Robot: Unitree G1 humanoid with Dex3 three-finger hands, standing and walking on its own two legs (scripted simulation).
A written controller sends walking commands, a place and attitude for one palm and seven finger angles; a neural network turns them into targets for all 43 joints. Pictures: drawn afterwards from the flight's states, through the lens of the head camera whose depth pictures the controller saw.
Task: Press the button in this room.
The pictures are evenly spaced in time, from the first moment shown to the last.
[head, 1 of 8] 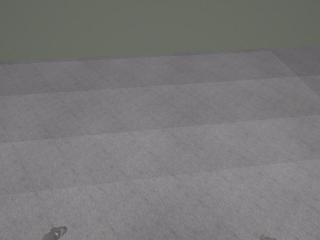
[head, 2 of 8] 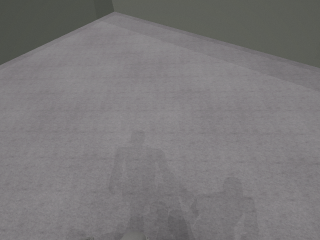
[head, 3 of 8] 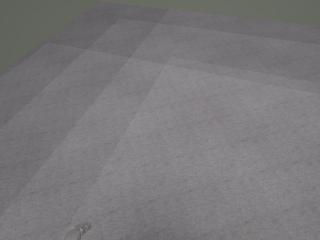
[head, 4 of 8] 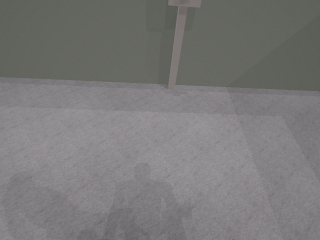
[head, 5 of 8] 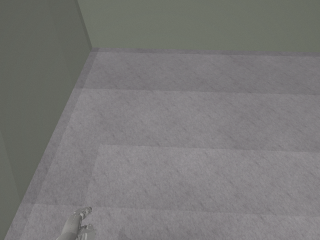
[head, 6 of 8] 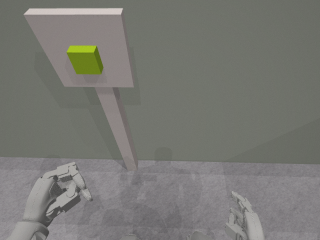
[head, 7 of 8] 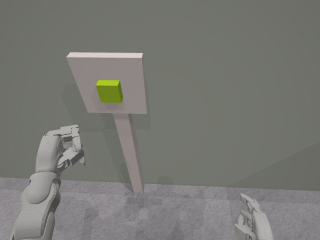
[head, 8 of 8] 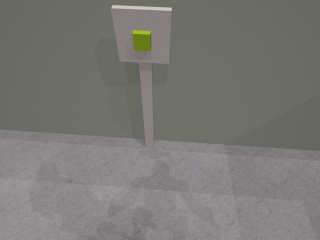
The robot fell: no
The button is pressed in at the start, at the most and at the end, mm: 0 13 0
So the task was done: yes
